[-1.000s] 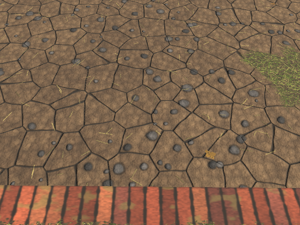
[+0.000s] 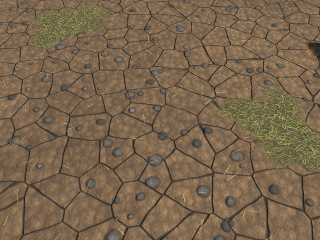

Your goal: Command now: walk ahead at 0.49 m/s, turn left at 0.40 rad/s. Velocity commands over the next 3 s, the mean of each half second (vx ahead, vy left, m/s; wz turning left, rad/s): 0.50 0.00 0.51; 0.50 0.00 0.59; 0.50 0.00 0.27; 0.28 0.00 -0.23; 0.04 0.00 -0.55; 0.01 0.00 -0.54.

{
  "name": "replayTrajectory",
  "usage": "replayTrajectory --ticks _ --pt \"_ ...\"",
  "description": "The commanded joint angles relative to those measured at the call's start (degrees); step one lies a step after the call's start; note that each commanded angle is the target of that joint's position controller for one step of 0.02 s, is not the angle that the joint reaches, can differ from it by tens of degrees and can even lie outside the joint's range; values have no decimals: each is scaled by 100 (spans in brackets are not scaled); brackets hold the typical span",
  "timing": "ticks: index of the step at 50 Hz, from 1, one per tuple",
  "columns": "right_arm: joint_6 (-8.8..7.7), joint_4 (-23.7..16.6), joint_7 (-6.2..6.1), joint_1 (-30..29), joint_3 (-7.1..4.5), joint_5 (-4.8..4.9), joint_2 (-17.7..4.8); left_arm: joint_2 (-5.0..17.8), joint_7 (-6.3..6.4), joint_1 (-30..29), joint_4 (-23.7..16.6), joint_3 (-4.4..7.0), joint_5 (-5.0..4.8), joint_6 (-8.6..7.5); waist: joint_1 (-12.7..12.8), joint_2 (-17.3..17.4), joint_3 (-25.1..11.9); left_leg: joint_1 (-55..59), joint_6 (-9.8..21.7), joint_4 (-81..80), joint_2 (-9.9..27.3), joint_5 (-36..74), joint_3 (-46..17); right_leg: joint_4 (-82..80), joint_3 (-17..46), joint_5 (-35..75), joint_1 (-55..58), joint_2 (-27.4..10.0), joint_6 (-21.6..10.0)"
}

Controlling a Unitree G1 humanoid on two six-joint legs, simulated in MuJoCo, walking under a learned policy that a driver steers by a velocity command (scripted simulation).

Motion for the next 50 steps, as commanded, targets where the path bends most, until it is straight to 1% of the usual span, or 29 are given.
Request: replayTrajectory --ticks 1,2,4,6,7,10,11,13,17,18,19,20,21,22,23,24,26,27,30,33,38,42,43,44,45,46,47,48,50 --pt "-187 -488 28 -797 100 72 -8 191 186 137 -468 -56 50 185 465 295 10 -635 1369 -1946 1573 -364 -2403 -683 247 -85 -535 -537 23" --pt "-208 -454 -9 -579 48 81 -184 348 170 122 -516 -24 -24 208 387 209 -90 -807 1218 -1812 1341 -226 -2020 -1013 15 362 -435 -473 104" --pt "-192 -402 12 -313 -60 -56 -608 8 97 -242 -753 -179 -95 235 277 130 -37 -1853 912 -1524 750 74 -1226 -1948 -649 1136 631 -252 202" --pt "-186 -447 11 -25 -44 -219 -663 11 -61 196 -763 -205 31 173 422 291 -81 -2489 857 -693 712 491 -1235 -868 -776 2081 1300 -209 129" --pt "-267 -236 -134 747 42 -222 -252 166 -39 -485 -972 -188 62 130 -150 323 4 -393 947 -159 966 -219 -2058 -1537 391 2999 -885 -547 162" --pt "-186 541 -374 3118 98 -33 139 224 40 -2127 -1263 -182 107 13 -1401 446 239 3486 1058 1366 1460 -1059 -3379 -3074 648 2752 -4780 -642 344" --pt "-96 127 -378 2539 237 74 416 74 10 -2101 -1163 -271 92 -23 -1295 145 73 1995 851 1639 929 -1508 -2722 -4535 292 4275 -3239 -590 214" --pt "92 -179 34 1426 204 -258 -373 -101 -94 -1772 -1361 -319 -113 106 -517 640 315 -2756 772 887 520 -2410 -2168 -3604 -667 5232 1318 -270 78" --pt "50 -334 55 1200 161 71 -701 624 -77 -346 -816 -59 -113 223 333 12 762 -1862 291 2826 401 -3293 -2797 -5324 -376 4625 2563 -489 138" --pt "327 -181 -351 1226 36 776 -312 899 207 -29 -795 417 -1172 48 422 304 10 -413 55 3842 284 -1069 -2250 -6141 103 4592 2244 -620 -7" --pt "410 64 -438 1560 106 684 -60 922 265 1132 -405 374 -1102 -31 738 183 -583 -1153 -310 5841 172 -2725 -1914 -5507 331 5852 3673 -1276 -162" --pt "394 261 -371 2485 181 706 594 887 218 1877 -112 345 -750 -84 590 -777 -1463 -3210 -445 8220 -120 -4319 -1605 -3055 182 8226 5840 -1677 -36" --pt "317 -50 -401 2957 229 873 585 1357 119 1905 68 538 -769 -36 302 -1956 -1913 -4417 -685 9573 257 -3421 -1323 -3243 1511 7743 6223 -2535 -503" --pt "300 -513 -480 2330 233 937 414 1587 33 1882 278 677 -881 88 371 -1880 -1881 -5100 -823 10056 516 -2724 -730 -4392 2609 4018 5601 -3074 -1303" --pt "367 -846 -579 998 147 910 181 850 87 1503 210 508 -730 76 528 -597 -998 -5560 -696 9684 842 -1694 -440 -5308 2352 1306 4616 -2817 -1471" --pt "451 -1157 -636 235 102 798 71 422 175 775 135 343 -669 45 359 -100 -345 -5251 -648 9467 1033 -1168 -295 -5784 2254 661 3348 -2687 -1469" --pt "700 -1287 -554 -206 66 668 260 -134 224 87 351 135 -729 -73 -123 7 827 -4891 -456 7858 1476 -451 -951 -5730 1230 921 1560 -2209 -854" --pt "736 -1308 -496 -184 47 633 314 -235 228 3 406 101 -640 -85 -180 -259 875 -4410 -419 7206 1468 -139 -900 -5729 454 1088 924 -1773 -530" --pt "558 -1441 -375 -456 -99 399 144 386 457 -139 222 186 -346 -165 -167 -465 503 -2030 -746 3556 1129 2025 -361 -6189 -929 2275 -208 -960 -584" --pt "555 -1764 -159 -1158 -6 489 416 816 592 369 413 375 -668 -119 109 -264 264 -2361 -556 1845 1085 2240 -442 -6222 -805 3286 1517 -1421 -607" --pt "512 -2246 148 -2489 -18 532 325 801 533 1008 489 540 -651 128 637 170 542 -3179 -172 944 1008 1097 2 -5706 -994 3915 3347 -1737 -490" --pt "544 -2172 146 -1698 -270 480 -203 1179 501 794 229 678 -683 196 6 -419 -363 -574 211 656 241 -54 743 -3735 -1624 7453 2964 -1532 -504" --pt "565 -1851 48 -483 -484 483 -611 1215 485 538 114 679 -709 166 -647 -339 -923 1338 530 69 253 577 395 -2273 -1749 6963 1932 -1331 -311" --pt "593 -1638 -118 183 -662 496 -1318 747 403 564 -199 530 -509 11 -620 705 -1581 3727 1220 37 1707 1160 -2004 -2 -1685 2294 -508 -690 5" --pt "562 -1689 -157 550 -658 413 -1609 512 231 514 -520 380 -580 -314 -498 1287 -2605 5002 2183 -923 2873 486 -4976 1408 -350 -1048 -2100 244 85" --pt "594 -1548 -226 721 -557 287 -1179 922 171 -235 -680 543 -788 -498 -771 727 -2109 4784 1815 -1167 2598 266 -4275 1322 193 -575 -2900 -82 -11" --pt "554 -1539 -238 137 -477 369 -864 883 211 -439 -787 530 -815 -519 -426 547 -1279 3802 1510 -1225 2320 741 -3334 697 64 -55 -2879 -295 -48" --pt "511 -1672 -209 -500 -424 448 -719 839 283 -382 -736 557 -702 -450 9 -43 -829 2560 1242 -1338 1996 1190 -2701 161 -28 304 -2264 -499 23" --pt "436 -1786 -182 -1064 -362 423 -500 863 338 -105 -733 659 -596 -231 476 144 -482 1024 1082 -1604 1610 1670 -2111 -457 -76 590 -1237 -709 173"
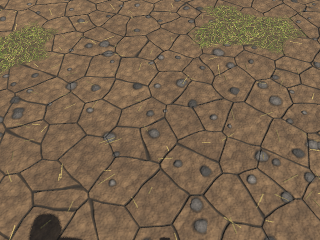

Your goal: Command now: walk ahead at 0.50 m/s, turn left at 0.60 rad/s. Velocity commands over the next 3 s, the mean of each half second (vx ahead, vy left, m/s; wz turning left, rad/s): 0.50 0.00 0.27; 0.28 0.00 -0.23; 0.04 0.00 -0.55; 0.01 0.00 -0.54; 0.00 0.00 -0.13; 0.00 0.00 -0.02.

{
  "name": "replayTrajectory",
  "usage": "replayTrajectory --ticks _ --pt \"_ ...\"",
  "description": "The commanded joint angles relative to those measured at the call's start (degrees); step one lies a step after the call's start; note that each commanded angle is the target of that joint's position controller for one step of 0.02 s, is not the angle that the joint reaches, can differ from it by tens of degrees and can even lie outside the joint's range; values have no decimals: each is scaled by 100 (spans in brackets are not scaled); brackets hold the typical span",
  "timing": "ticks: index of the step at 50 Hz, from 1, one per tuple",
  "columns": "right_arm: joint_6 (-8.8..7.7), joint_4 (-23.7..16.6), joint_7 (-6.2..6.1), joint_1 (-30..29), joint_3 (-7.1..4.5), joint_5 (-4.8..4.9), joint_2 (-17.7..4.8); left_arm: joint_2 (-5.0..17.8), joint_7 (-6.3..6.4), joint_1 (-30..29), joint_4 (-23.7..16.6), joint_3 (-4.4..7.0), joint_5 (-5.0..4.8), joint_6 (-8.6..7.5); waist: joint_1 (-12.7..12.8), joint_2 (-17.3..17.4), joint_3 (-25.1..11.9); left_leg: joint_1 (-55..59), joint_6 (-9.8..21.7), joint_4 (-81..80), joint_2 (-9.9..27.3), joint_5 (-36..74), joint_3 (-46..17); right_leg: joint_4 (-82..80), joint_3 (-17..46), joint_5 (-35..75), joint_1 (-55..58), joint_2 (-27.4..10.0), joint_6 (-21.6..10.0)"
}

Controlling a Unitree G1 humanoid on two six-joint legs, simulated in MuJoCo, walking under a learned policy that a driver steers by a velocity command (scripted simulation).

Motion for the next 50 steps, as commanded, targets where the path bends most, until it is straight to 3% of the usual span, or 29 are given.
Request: replayTrajectory --ticks 1,3,7,10,12,14,15,16,17,18,19,20,21,23,25,29,32,36,39,40,41,42,43,44,45,46,47,48,50 --pt "-192 -443 -30 -270 -222 -4 -655 691 45 118 -545 259 97 44 164 39 -439 784 1201 -1435 1432 1606 -1876 -569 96 399 -921 -280 167" --pt "-217 -301 -104 -123 -233 -23 -683 482 55 -172 -666 190 118 90 121 178 -368 346 1182 -1505 1293 1946 -1426 -1285 -55 899 -779 -209 286" --pt "-173 61 -197 541 -265 27 -729 132 -38 -1186 -849 8 93 20 -411 400 -346 215 805 -1288 991 1388 -993 -3356 -198 2661 -153 146 200" --pt "-198 202 -152 864 -272 51 -803 389 -129 -1582 -985 52 -29 -5 -598 506 -263 637 772 -1152 1369 656 -1429 -3860 -38 2695 -107 227 45" --pt "-211 260 -130 998 -273 55 -811 587 -169 -1647 -1094 115 -27 -39 -561 563 -223 1096 669 -876 1611 588 -1750 -4109 22 2149 -115 249 -173" --pt "-193 278 -140 938 -280 48 -833 668 -181 -1312 -1067 169 -18 -78 -296 693 -241 1326 501 -474 1630 1117 -1817 -4400 -106 1754 363 352 -408" --pt "-201 253 -131 898 -240 36 -724 817 -161 -748 -920 253 30 -100 -20 583 -530 1282 372 197 1350 1854 -1636 -4517 -151 1779 1180 393 -587" --pt "-227 139 -112 866 -137 -24 -484 1100 -134 167 -810 331 111 -119 358 29 -1311 655 156 1721 985 1321 -1230 -4400 673 2068 2633 -415 -950" --pt "-314 188 -104 1744 -30 107 -175 1499 -164 828 -580 448 141 -83 187 -1657 -2157 -1397 -287 3806 141 -1076 -636 -4859 3126 778 4721 -1598 -1954" --pt "-346 274 -102 1617 -77 124 -533 1026 -203 1036 -515 341 -1 -45 345 -1452 -2053 -2322 -313 4543 275 -2214 -988 -5439 4242 -617 4883 -1798 -1971" --pt "-352 164 -105 999 -164 136 -854 742 -181 672 -582 242 -25 -9 420 -827 -1158 -2730 -295 4818 548 -1727 -952 -5532 3532 -772 4252 -1604 -1686" --pt "-345 63 -128 571 -138 61 -771 690 -165 264 -662 198 41 43 279 -342 -714 -2613 -298 4626 826 -1228 -678 -5599 2840 -208 3494 -1365 -1515" --pt "-342 -6 -138 358 -137 -42 -689 601 -182 -11 -668 160 68 61 130 -177 -343 -2440 -316 4223 1006 -902 -589 -5748 2361 458 2806 -1142 -1476" --pt "-306 18 -146 487 -154 -37 -563 432 -201 -176 -653 98 81 32 -121 -440 -308 -1873 -361 3714 1217 -592 -515 -5980 1741 1285 2256 -804 -1361" --pt "-266 81 -156 563 -139 -44 -432 474 -203 -100 -551 109 24 3 -196 -511 -319 -1829 -442 3354 1260 -425 -394 -6124 1375 1899 2162 -728 -1420" --pt "-284 -53 -151 -151 -66 -84 -268 723 -123 152 -349 186 -16 61 -47 -350 -177 -2003 -583 1989 1296 618 -271 -6306 798 2597 2247 -642 -1352" --pt "-351 -133 -115 -665 -17 -116 -145 727 -68 386 -170 180 -60 157 78 -424 -77 -1291 -661 844 969 1309 -81 -6008 333 3865 2001 -320 -1150" --pt "-427 -262 -17 -1162 -46 -95 -259 801 7 681 -17 211 -112 332 192 -532 -116 -913 -626 176 639 1518 -144 -5421 605 4000 2308 -402 -1096" --pt "-492 -124 -23 -648 -168 -158 -594 904 84 339 -171 275 -140 412 -198 -607 -410 -56 -386 -508 585 1519 -221 -4597 980 3841 2422 -351 -862" --pt "-518 -10 -73 -200 -232 -225 -800 786 89 245 -271 244 -118 405 -389 -443 -747 895 -207 -662 840 2488 -291 -3965 873 3623 2079 -41 -650" --pt "-518 41 -153 487 -310 -367 -1231 423 79 238 -513 128 10 363 -549 391 -1571 2764 276 -2 2042 5069 -1175 -2425 622 1701 802 440 -361" --pt "-390 33 -155 603 -280 -313 -1225 116 54 1286 -413 -6 -36 358 -305 1665 -2528 4141 1271 270 3512 6086 -2462 -754 333 -2307 -573 934 -48" --pt "-259 -50 -154 582 -221 -176 -890 750 42 1312 -300 121 -109 420 -467 1132 -2764 3819 1240 27 3328 4479 -2527 -163 567 -2192 -775 592 36" --pt "-179 -74 -186 273 -157 -129 -684 898 72 768 -433 197 -153 518 -459 901 -2074 3249 1050 -261 2982 3268 -2103 71 351 -1739 -1181 436 144" --pt "-110 -36 -219 -81 -91 -107 -531 828 127 532 -469 207 -137 647 -333 665 -1500 2478 901 -570 2708 2283 -1748 -22 196 -1374 -1245 269 248" --pt "-47 -27 -233 -411 -65 -134 -480 805 179 501 -474 240 -96 797 -177 716 -1099 1641 808 -876 2556 1444 -1473 -143 175 -1091 -978 132 324" --pt "-17 -7 -233 -654 -93 -218 -595 683 207 586 -489 234 -82 924 -20 923 -821 800 753 -1192 2362 975 -1111 -230 38 -812 -485 122 363" --pt "-17 0 -232 -846 -117 -263 -650 576 225 658 -514 224 -65 989 74 1030 -658 314 734 -1392 2239 768 -797 -362 -105 -603 -171 166 359" --pt "-55 57 -249 -1010 -142 -249 -706 499 226 632 -590 222 -39 1014 142 968 -615 56 741 -1483 2212 858 -376 -847 -216 -289 122 129 300"
Over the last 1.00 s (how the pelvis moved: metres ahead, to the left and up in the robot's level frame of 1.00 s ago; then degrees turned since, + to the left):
0.55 0.03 -0.17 35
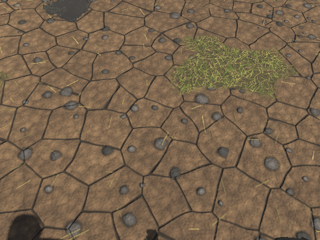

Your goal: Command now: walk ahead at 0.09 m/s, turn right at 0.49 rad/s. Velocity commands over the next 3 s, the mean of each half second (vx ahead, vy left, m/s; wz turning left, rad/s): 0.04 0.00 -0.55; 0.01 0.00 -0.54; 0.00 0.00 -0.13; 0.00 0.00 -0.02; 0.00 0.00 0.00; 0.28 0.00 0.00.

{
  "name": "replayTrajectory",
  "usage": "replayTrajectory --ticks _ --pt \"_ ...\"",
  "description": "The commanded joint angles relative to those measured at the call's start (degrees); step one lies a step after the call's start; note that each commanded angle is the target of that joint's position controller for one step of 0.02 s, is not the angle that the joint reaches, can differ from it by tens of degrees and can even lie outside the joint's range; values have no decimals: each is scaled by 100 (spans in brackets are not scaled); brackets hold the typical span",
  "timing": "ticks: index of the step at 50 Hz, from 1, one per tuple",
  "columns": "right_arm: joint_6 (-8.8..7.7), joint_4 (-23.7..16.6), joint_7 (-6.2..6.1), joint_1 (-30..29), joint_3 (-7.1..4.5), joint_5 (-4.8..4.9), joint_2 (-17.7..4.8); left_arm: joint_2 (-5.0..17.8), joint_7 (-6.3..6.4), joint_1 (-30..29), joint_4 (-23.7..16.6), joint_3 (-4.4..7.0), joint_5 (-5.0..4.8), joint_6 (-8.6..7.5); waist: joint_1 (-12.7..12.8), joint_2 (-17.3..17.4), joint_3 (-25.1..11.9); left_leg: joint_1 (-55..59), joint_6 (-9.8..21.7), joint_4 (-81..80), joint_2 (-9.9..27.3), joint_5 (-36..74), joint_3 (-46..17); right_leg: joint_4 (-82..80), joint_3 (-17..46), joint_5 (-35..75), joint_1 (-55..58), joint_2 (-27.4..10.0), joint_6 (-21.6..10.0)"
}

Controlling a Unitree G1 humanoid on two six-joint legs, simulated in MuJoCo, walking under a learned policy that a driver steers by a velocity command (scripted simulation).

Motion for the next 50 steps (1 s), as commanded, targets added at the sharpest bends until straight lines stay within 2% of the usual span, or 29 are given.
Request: replayTrajectory --ticks 1,3,6,9,10,11,12,13,14,15,16,18,20,23,26,29,31,33,34,35,36,37,38,39,40,43,45,47,50 --pt "-62 -277 -62 -419 -233 10 -882 219 19 686 -303 84 47 78 184 1050 -854 277 1197 -1195 1401 411 -699 -485 -92 589 580 -227 -27" --pt "-37 -200 -104 -390 -262 53 -983 195 -54 398 -436 45 60 53 96 994 -948 408 1214 -1182 1516 481 -562 -1115 -129 906 843 -290 -119" --pt "48 -75 -122 -255 -308 128 -1168 352 -169 195 -578 71 49 76 39 1001 -974 711 1126 -1078 1715 246 -506 -1747 -243 933 1111 -268 -269" --pt "142 57 -105 -204 -325 274 -1209 400 -247 420 -519 136 85 97 199 831 -910 715 698 -535 1594 -433 -235 -3009 -532 1363 1819 -10 -598" --pt "185 168 -94 -4 -295 298 -1032 530 -234 553 -474 198 136 96 200 482 -751 429 345 42 1336 -966 8 -3556 -324 1624 2114 34 -803" --pt "230 187 -58 227 -230 181 -715 1077 -143 600 -572 329 157 79 25 -1010 -484 -547 -255 1669 631 -1926 665 -4487 1388 2728 2462 -1075 -1271" --pt "197 -137 -99 -189 -253 74 -795 1639 -126 428 -787 391 245 14 59 -1852 -269 -1774 -528 2888 -193 -3204 187 -4894 2985 3210 2294 -2040 -2245" --pt "178 -208 -127 -584 -315 72 -991 1390 -158 401 -810 340 369 -134 258 -1205 -477 -1806 -402 3694 -138 -3078 -537 -5024 2870 2711 2129 -1893 -2324" --pt "192 -156 -141 -459 -354 153 -1032 1232 -159 134 -831 290 335 -247 51 -949 -490 -1820 -287 3869 -42 -2506 -729 -4960 2423 2397 2125 -1593 -1983" --pt "217 24 -185 -225 -384 136 -1032 1043 -135 -205 -897 250 204 -279 -117 -596 -564 -1784 -268 3861 37 -2046 -791 -4846 2083 2161 2176 -1332 -1639" --pt "231 104 -214 -128 -403 84 -1075 895 -108 -389 -943 191 110 -277 -164 -589 -614 -1705 -310 3874 36 -1766 -786 -4774 1893 2380 2156 -1227 -1508" --pt "198 131 -185 -47 -395 100 -996 758 -53 -360 -990 119 113 -256 -217 -537 -821 -1390 -394 3967 -80 -1435 -769 -4670 1687 2948 2174 -1024 -1494" --pt "163 114 -167 -91 -351 148 -899 770 -18 -221 -1003 128 101 -241 -152 -508 -881 -1401 -467 3488 -141 -1281 -799 -4579 1673 3166 2454 -949 -1517" --pt "129 62 -126 -264 -280 163 -803 888 25 -107 -1034 184 70 -181 -26 -609 -850 -1199 -576 2509 -212 -1267 -867 -4489 1870 2910 2602 -897 -1568" --pt "96 65 -56 -245 -259 196 -857 975 2 -157 -1115 221 98 -120 20 -730 -810 -690 -588 1907 -303 -1459 -884 -4451 2182 2756 2336 -885 -1669" --pt "44 76 8 -115 -267 230 -947 984 -52 -281 -1183 227 79 -78 16 -775 -849 -275 -530 1412 -387 -1611 -921 -4350 2560 3044 2277 -839 -1686" --pt "1 83 54 30 -274 239 -986 977 -67 -388 -1219 227 35 -52 -44 -784 -905 3 -453 888 -415 -1546 -929 -4215 2784 3311 2364 -768 -1630" --pt "-31 184 94 425 -306 232 -1025 944 -47 -592 -1266 214 -52 -5 -301 -688 -928 778 -295 -350 -359 -627 -813 -3962 2732 3148 2140 -492 -1354" --pt "-21 233 83 625 -375 174 -1252 806 -33 -524 -1289 179 -47 3 -289 -398 -1016 1475 -104 -603 149 -90 -1087 -3626 2504 2384 1637 -221 -1089" --pt "39 170 39 593 -434 77 -1607 450 -53 -173 -1249 92 26 2 -18 931 -1072 2098 388 -720 1363 837 -2141 -2353 1565 358 776 518 -745" --pt "53 159 61 525 -456 -86 -1748 783 -62 -223 -1425 203 -19 -56 -6 1952 -739 1714 1348 -884 2175 1540 -3289 -1291 815 -1019 -201 1014 -454" --pt "28 -21 42 220 -371 -51 -1427 1208 -71 -116 -1273 326 57 -79 14 1294 -642 1608 1491 -840 2205 1541 -2989 -299 930 -711 -282 601 -265" --pt "34 -87 7 -40 -306 13 -1161 1257 -88 -63 -1145 380 29 -53 96 1032 -580 1543 1221 -740 1801 1357 -2375 44 868 -317 -283 541 -187" --pt "45 -142 -19 -156 -275 71 -1070 1085 -67 28 -1013 357 24 16 118 889 -527 1606 999 -679 1467 1077 -1942 289 795 -35 -352 504 -80" --pt "54 -141 -46 -146 -254 138 -1035 952 -72 28 -1011 316 34 62 51 904 -440 1674 1006 -665 1411 1185 -1748 526 754 193 -520 463 18" --pt "151 -82 -125 221 -252 94 -1105 629 -110 -377 -1203 177 -48 67 -222 1018 -413 1893 1097 -761 1224 1289 -1235 37 346 498 -550 332 165" --pt "194 -43 -130 425 -279 88 -1227 505 -111 -576 -1305 100 -2 44 -370 1103 -536 2149 1174 -718 1313 1404 -1182 -635 273 423 -353 223 205" --pt "217 -62 -80 358 -318 122 -1382 394 -140 -602 -1340 17 55 25 -385 1186 -626 1992 1174 -674 1350 1476 -1010 -1394 84 297 253 119 152" --pt "221 -16 12 394 -338 209 -1520 485 -166 -504 -1286 15 39 22 -385 1298 -629 1762 1155 -571 1427 1532 -996 -2380 -185 417 1002 178 30"
Over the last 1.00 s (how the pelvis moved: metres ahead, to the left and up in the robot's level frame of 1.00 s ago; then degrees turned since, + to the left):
0.46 -0.01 0.00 -4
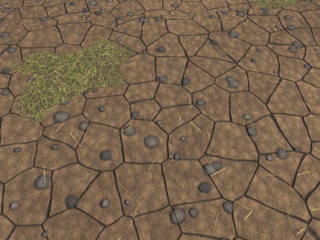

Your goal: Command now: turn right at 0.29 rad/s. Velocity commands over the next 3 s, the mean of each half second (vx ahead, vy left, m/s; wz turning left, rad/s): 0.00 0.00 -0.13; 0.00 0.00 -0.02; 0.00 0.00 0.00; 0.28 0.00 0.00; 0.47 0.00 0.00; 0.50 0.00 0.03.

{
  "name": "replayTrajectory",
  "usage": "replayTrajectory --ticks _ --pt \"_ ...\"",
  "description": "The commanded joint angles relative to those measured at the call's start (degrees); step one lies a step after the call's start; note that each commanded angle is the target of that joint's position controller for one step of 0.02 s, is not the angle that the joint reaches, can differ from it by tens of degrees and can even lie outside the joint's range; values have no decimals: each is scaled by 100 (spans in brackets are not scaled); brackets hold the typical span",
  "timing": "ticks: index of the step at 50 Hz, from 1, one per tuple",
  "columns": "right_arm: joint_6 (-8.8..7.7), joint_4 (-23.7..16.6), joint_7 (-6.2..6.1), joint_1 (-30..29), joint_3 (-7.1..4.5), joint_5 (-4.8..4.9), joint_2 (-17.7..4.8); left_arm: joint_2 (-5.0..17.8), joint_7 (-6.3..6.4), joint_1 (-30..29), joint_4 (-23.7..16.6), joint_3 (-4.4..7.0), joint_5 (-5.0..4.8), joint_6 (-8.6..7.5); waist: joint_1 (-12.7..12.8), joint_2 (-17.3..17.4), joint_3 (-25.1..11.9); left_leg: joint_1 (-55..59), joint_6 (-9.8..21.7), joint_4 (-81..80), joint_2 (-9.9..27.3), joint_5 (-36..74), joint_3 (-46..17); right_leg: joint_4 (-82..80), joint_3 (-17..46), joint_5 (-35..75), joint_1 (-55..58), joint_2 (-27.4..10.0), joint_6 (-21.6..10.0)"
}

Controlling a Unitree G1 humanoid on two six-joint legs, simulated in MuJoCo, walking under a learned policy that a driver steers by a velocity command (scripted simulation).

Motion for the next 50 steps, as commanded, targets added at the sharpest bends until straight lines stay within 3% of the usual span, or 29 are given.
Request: replayTrajectory --ticks 1,3,4,5,6,7,8,10,12,14,17,19,20,21,22,23,24,26,36,50 --pt "-57 -282 44 -128 -278 103 -1235 418 -23 -113 -455 76 4 -105 -39 1184 -705 622 1273 -366 1253 2341 -924 -1210 -367 342 486 130 -144" --pt "-75 -183 55 -91 -190 189 -1060 418 -41 254 -247 95 31 -109 194 1013 -686 239 916 9 1068 2001 -766 -2753 -464 1518 1478 249 -445" --pt "-132 -77 90 201 -95 94 -817 614 -9 287 -269 128 43 -101 142 553 -863 -245 466 360 846 1297 -546 -2901 92 2456 2278 -154 -609" --pt "-203 -206 164 319 81 -231 -355 1074 79 336 -385 184 110 -74 -71 -1065 -1229 -1131 -117 1564 295 -934 3 -2611 1558 4658 3036 -1498 -1094" --pt "-183 -310 92 -113 15 -97 -570 772 -1 204 -384 72 275 -177 207 -1316 -1155 -1281 -304 2072 68 -2209 -272 -2789 1982 4337 2105 -2027 -2041" --pt "-134 -274 41 -195 -86 -1 -920 607 -65 30 -365 24 288 -292 240 -927 -864 -1299 -386 2616 127 -2227 -418 -2936 1781 3808 1845 -1779 -2144" --pt "-97 -206 26 -145 -115 25 -911 508 -73 -113 -257 -5 265 -372 164 -908 -755 -1391 -400 2807 148 -2001 -507 -2951 1473 3418 1795 -1487 -1919" --pt "-4 -30 -37 47 -166 -10 -921 581 -60 -380 -185 8 164 -442 87 -796 -586 -1380 -472 2949 157 -1534 -572 -2931 1181 3473 1635 -1265 -1697" --pt "2 60 -28 215 -130 9 -743 424 -36 -464 -83 -45 164 -450 -9 -689 -660 -1028 -516 2790 105 -1232 -519 -2888 893 3738 1474 -1101 -1678" --pt "-7 73 -22 140 -64 23 -587 338 -34 -532 -2 -61 154 -433 57 -698 -674 -784 -504 2150 81 -1074 -435 -2838 784 3479 1493 -984 -1658" --pt "-18 73 -10 81 -31 28 -595 337 -41 -517 172 -67 138 -394 135 -687 -689 -419 -436 1208 13 -809 -364 -2807 1005 2941 1516 -1035 -1720" --pt "-51 179 19 324 1 -30 -557 249 -52 -580 310 -110 66 -384 -69 -525 -635 261 -277 -111 -41 430 -298 -2750 946 2241 1241 -868 -1470" --pt "-68 201 21 385 -10 -113 -721 184 -63 -396 412 -134 96 -418 -20 -313 -676 677 -163 -236 133 1155 -549 -2718 890 1830 1036 -698 -1211" --pt "-67 182 1 376 -70 -104 -1077 181 -97 -212 443 -138 190 -454 223 220 -641 790 29 -79 438 1767 -783 -2569 631 1319 876 -372 -976" --pt "-77 268 22 217 -107 -18 -1131 152 -92 -165 477 -128 210 -448 340 728 -550 212 273 -40 417 794 -764 -2601 245 1032 1134 -41 -758" --pt "-112 214 54 97 -45 -23 -858 280 -66 -435 523 -113 212 -426 158 587 -400 -140 280 -210 329 219 -775 -2440 179 1037 1363 11 -653" --pt "-150 259 48 68 -4 -74 -742 270 -31 -545 522 -93 177 -400 152 574 -384 -272 201 -296 303 31 -765 -2370 162 1135 1453 -5 -660" --pt "-231 317 40 58 34 -80 -689 233 20 -498 611 -90 160 -325 137 532 -311 -258 69 -285 215 154 -682 -2365 205 1440 1433 -37 -699" --pt "-225 630 -48 240 110 -51 -637 202 50 -272 1251 -65 117 -365 60 113 -293 -20 72 -150 68 325 -551 -2419 174 1786 1370 -52 -628" --pt "-207 988 -58 345 166 -41 -536 217 119 -156 2023 -110 80 -359 96 133 -263 10 65 -189 -59 523 -444 -2437 109 1959 1475 -56 -605"
Over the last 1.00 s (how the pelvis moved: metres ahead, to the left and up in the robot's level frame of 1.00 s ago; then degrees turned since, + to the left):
0.02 -0.02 0.01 -33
